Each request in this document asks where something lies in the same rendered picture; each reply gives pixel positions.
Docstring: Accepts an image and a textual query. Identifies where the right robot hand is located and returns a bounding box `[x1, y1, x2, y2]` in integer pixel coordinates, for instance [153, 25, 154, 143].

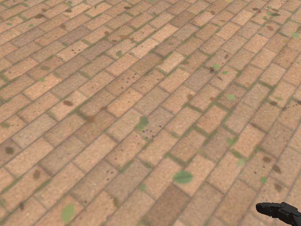
[256, 202, 301, 226]

